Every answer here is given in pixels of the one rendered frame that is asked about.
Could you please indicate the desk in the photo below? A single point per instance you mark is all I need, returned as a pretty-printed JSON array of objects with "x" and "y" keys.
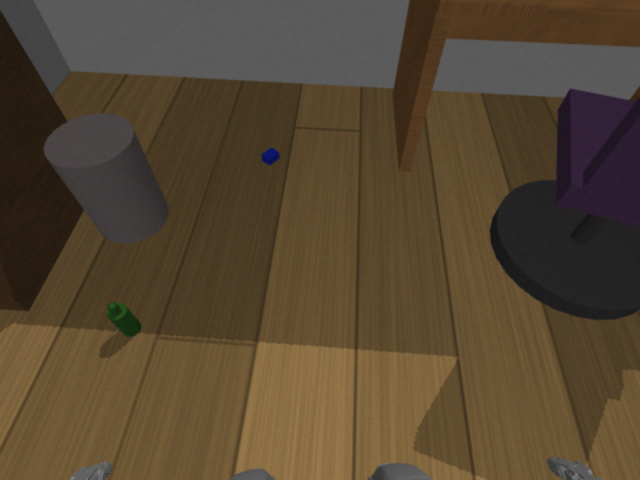
[{"x": 430, "y": 22}]

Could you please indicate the left robot hand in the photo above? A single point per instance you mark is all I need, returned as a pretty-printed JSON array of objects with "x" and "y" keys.
[{"x": 98, "y": 471}]

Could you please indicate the office chair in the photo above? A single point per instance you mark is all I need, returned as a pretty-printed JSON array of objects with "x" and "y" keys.
[{"x": 574, "y": 243}]

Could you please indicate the right robot hand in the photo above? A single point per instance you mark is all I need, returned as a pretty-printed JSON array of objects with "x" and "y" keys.
[{"x": 568, "y": 470}]

